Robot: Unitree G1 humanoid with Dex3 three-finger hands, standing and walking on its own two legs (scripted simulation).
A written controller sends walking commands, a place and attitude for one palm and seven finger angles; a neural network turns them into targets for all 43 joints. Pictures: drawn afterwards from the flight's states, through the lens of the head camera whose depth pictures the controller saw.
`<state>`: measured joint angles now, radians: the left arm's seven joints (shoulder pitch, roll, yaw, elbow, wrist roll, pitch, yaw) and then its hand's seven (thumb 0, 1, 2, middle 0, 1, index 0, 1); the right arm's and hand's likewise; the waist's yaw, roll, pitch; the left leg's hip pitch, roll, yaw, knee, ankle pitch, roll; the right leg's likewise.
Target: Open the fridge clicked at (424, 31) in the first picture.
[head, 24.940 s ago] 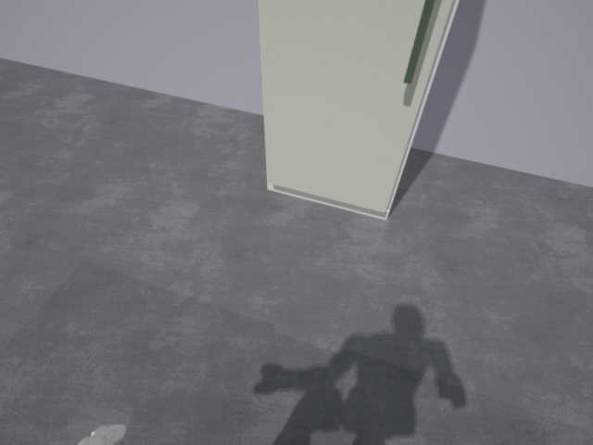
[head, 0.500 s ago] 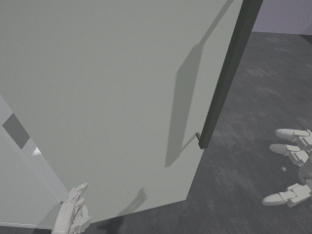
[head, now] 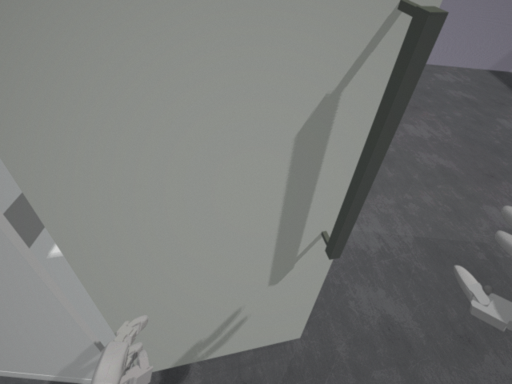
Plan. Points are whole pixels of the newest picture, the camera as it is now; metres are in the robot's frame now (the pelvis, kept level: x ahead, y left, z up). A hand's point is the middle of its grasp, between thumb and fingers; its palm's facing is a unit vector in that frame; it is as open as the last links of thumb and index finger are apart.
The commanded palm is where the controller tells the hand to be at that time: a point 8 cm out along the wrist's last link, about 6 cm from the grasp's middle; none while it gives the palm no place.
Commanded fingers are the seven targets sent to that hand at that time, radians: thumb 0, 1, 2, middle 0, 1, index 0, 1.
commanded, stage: draw the hand back to the body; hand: right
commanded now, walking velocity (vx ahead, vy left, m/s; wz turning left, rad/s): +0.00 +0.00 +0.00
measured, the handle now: (359, 163) +0.41 -0.17 +0.17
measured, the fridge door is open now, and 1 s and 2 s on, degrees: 73 73 73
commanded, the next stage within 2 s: step back with the hand held close in 0.50 s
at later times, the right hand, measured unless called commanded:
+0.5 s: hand (495, 303) +0.18 -0.26 +0.16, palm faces +0.49 +0.78 -0.39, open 7.5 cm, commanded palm +0.13 -0.29 +0.18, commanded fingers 0.00 -0.90 -0.90 0.20 0.30 0.20 0.30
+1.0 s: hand (499, 315) +0.17 -0.27 +0.15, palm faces +0.35 +0.79 -0.51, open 7.4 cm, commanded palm +0.11 -0.31 +0.18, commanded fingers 0.00 -0.90 -0.90 0.20 0.30 0.20 0.30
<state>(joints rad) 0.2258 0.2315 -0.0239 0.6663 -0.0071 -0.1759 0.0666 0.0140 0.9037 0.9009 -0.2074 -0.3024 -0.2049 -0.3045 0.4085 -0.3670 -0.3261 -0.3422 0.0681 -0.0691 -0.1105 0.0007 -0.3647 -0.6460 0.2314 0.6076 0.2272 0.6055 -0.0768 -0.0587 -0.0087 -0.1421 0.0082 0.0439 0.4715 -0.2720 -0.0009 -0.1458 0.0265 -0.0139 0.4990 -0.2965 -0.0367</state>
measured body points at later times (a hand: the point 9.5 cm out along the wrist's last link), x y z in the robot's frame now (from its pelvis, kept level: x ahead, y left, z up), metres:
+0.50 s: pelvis -0.01 +0.01 +0.00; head -0.03 +0.03 +0.45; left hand +0.18 +0.23 -0.08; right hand +0.14 -0.30 +0.18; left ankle -0.01 +0.12 -0.74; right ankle -0.01 -0.09 -0.74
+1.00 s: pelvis -0.04 -0.01 +0.00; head -0.02 -0.01 +0.45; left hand +0.13 +0.23 -0.08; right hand +0.14 -0.31 +0.18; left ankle -0.01 +0.12 -0.74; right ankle -0.01 -0.09 -0.74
